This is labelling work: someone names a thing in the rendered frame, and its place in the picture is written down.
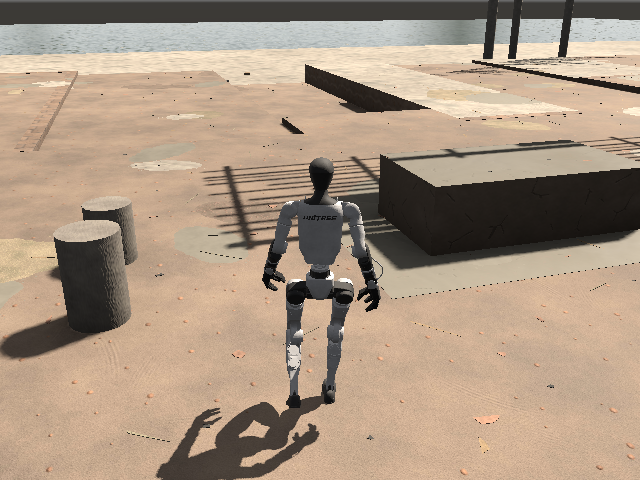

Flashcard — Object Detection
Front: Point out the right robot upper arm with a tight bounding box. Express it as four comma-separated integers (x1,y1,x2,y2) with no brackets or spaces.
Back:
341,201,368,259

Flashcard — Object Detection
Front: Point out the robot right hand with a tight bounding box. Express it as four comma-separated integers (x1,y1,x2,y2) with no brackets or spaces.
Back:
357,286,381,312

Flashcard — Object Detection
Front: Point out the robot right forearm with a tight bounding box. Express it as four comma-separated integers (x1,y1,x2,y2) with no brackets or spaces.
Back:
358,243,378,289

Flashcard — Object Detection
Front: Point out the robot left forearm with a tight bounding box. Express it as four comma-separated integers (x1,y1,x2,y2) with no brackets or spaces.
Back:
264,239,282,275

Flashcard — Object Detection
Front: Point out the left robot foot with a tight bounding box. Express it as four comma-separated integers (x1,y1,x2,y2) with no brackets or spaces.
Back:
286,392,301,408

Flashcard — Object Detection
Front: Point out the robot right shin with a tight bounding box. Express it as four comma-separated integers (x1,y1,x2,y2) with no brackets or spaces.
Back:
326,326,344,390

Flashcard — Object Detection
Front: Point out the left robot upper arm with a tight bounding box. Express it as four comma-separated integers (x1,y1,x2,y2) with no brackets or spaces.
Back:
271,200,300,255

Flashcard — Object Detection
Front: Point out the robot left hand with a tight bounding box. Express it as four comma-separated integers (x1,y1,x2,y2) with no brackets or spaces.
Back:
262,271,286,291

